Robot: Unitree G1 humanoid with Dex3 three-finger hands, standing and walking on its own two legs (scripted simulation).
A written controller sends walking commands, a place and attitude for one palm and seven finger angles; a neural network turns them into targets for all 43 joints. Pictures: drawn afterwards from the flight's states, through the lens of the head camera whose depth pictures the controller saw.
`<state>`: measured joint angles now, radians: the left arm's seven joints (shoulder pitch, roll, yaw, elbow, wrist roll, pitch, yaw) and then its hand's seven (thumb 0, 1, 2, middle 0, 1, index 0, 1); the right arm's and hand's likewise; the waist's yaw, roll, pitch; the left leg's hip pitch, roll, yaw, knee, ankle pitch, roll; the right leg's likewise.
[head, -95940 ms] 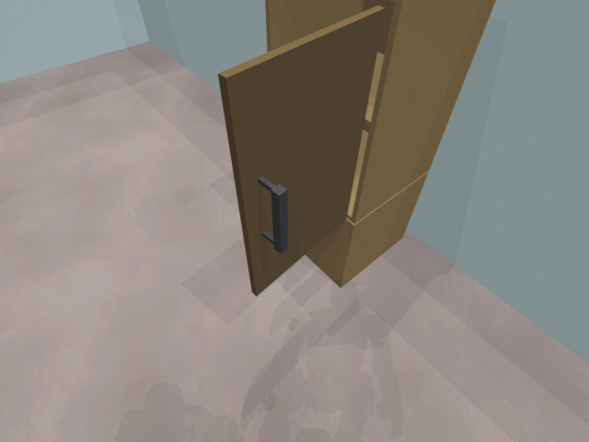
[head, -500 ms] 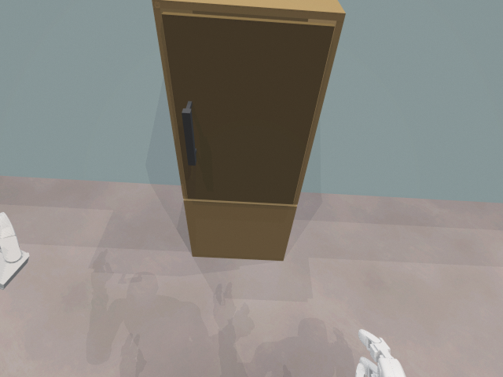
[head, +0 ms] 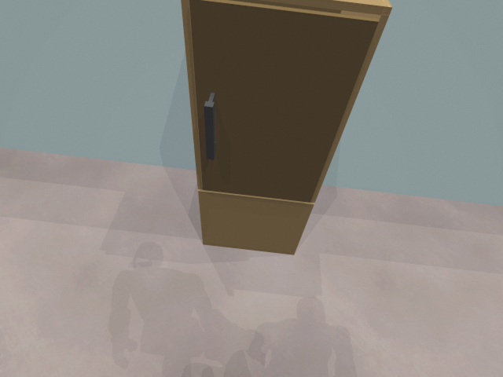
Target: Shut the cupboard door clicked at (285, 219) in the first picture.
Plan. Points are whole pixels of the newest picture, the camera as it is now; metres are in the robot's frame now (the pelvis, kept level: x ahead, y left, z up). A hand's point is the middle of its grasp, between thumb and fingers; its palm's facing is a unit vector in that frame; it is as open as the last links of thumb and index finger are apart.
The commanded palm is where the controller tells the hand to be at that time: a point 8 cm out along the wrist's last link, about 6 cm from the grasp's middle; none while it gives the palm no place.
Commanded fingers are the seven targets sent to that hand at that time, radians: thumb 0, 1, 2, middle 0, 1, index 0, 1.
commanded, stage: let the arm hang, fingers relaxed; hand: left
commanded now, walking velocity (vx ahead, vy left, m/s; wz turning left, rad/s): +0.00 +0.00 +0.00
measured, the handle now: (211, 127) +0.70 +0.15 -0.05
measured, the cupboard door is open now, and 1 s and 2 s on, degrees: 0 0 0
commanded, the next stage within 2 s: look to check the result in 0.68 s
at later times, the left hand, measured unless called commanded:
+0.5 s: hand out of the picture -0.04 +0.17 -0.18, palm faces +0.03 -0.99 -0.14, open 7.4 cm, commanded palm none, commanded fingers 0.00 0.90 0.90 -0.20 -0.30 -0.20 -0.30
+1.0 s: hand out of the picture -0.06 +0.18 -0.17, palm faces +0.02 -0.98 -0.18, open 7.4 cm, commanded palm none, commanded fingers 0.00 0.90 0.90 -0.20 -0.30 -0.20 -0.30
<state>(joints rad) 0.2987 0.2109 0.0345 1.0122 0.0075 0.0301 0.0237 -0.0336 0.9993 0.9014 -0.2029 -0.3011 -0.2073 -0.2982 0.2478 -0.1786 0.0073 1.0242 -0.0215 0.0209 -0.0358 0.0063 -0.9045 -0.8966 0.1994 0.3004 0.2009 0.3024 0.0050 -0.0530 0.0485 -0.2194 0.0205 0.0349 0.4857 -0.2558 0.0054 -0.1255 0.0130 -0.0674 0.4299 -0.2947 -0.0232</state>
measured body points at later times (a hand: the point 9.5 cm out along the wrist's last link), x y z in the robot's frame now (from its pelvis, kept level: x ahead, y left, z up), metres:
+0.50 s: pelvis -0.02 +0.02 +0.00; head -0.02 +0.03 +0.45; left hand -0.04 +0.23 -0.16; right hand -0.04 -0.18 -0.16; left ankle +0.00 +0.11 -0.74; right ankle -0.04 -0.10 -0.74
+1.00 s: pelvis -0.02 +0.02 +0.00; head -0.02 +0.02 +0.45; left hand -0.06 +0.23 -0.16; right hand -0.05 -0.19 -0.16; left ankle +0.00 +0.11 -0.74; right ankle -0.04 -0.10 -0.74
